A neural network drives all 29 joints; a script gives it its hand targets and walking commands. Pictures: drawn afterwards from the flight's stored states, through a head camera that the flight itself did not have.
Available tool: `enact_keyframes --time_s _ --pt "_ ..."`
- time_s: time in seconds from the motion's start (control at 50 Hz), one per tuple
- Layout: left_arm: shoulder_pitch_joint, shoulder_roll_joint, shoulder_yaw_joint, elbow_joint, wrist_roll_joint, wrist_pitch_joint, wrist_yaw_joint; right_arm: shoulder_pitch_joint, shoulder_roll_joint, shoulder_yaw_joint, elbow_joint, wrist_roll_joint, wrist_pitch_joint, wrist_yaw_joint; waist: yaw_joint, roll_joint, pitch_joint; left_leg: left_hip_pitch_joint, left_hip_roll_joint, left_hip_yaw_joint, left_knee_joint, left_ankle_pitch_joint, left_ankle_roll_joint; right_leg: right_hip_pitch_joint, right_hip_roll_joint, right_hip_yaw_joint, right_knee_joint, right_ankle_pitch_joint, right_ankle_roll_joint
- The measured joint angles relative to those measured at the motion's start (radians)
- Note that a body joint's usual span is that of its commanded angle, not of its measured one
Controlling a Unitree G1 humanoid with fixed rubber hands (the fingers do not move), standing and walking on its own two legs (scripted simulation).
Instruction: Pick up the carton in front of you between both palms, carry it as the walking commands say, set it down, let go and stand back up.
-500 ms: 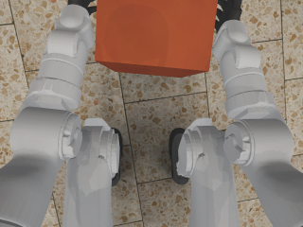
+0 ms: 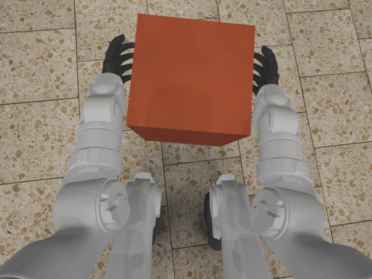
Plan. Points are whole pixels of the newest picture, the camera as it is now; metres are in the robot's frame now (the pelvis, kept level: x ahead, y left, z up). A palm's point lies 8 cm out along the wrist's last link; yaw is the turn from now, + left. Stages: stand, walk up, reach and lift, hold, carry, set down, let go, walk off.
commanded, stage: reach and lift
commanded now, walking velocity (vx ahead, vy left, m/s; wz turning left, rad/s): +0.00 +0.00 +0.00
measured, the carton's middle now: (188, 95) +0.49 +0.01 -0.13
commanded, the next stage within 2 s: none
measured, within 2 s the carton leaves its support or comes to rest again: neither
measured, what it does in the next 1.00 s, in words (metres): rises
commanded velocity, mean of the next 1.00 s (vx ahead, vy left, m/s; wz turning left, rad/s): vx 0.00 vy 0.00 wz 0.00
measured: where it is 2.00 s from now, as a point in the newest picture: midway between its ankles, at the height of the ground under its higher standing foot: (182, 229)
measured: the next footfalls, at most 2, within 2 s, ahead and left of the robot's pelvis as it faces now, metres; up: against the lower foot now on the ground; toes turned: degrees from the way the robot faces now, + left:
none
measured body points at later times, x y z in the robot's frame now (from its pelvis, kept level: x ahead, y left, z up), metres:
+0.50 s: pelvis +0.05 +0.00 +0.14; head +0.19 +0.01 +0.56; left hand +0.46 +0.16 +0.10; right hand +0.46 -0.15 +0.10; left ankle +0.11 +0.12 -0.46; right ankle +0.11 -0.12 -0.46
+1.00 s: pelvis +0.09 +0.00 +0.26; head +0.12 +0.00 +0.71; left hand +0.41 +0.16 +0.25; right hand +0.42 -0.15 +0.25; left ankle +0.11 +0.12 -0.46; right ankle +0.11 -0.12 -0.46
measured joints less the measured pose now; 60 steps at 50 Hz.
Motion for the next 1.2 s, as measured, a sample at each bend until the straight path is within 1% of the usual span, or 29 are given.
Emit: enact_keyframes --time_s 0.12,0.24,0.5,0.78,0.98,1.1,1.2 --pt "0.110 -0.030 -0.033 -0.068 -0.024 0.015 0.010 0.101 0.017 0.040 -0.045 0.027 0.005 0.000 -0.004 0.001 -0.033 0.112 -0.001 0.000 -0.078 -0.011 0.004 0.115 -0.006 0.002 -0.079 -0.012 -0.002" --pt "0.207 -0.060 -0.047 -0.088 -0.030 0.012 0.018 0.193 0.027 0.065 -0.046 0.038 -0.001 0.005 -0.005 0.005 -0.062 0.257 0.001 0.000 -0.171 -0.017 0.009 0.260 -0.010 0.005 -0.175 -0.016 -0.004" --pt "0.391 -0.118 -0.055 -0.099 -0.012 -0.013 0.020 0.359 0.056 0.088 -0.032 0.014 -0.024 0.029 0.000 0.005 -0.070 0.627 0.007 0.004 -0.433 0.014 0.016 0.626 -0.017 0.017 -0.434 0.018 -0.012" --pt "0.600 -0.158 -0.096 -0.170 -0.004 -0.005 0.006 0.553 0.093 0.146 -0.087 0.003 -0.016 0.038 0.005 0.002 -0.010 1.090 0.015 -0.002 -0.769 0.087 0.017 1.084 -0.026 0.021 -0.766 0.091 -0.027" --pt "0.731 -0.178 -0.134 -0.252 -0.001 0.060 -0.002 0.679 0.113 0.194 -0.164 -0.009 0.050 0.046 0.011 0.005 0.042 1.456 0.022 -0.007 -1.042 0.168 0.018 1.449 -0.034 0.023 -1.036 0.171 -0.033" --pt "0.784 -0.183 -0.166 -0.319 0.002 0.132 -0.005 0.728 0.117 0.228 -0.229 -0.017 0.123 0.052 0.011 0.007 0.081 1.662 0.025 -0.010 -1.182 0.214 0.018 1.655 -0.038 0.023 -1.176 0.217 -0.035" --pt "0.773 -0.185 -0.163 -0.330 0.030 0.195 -0.016 0.715 0.119 0.225 -0.233 -0.049 0.183 0.066 0.012 0.007 0.116 1.786 0.027 -0.011 -1.254 0.241 0.018 1.779 -0.040 0.024 -1.248 0.244 -0.036"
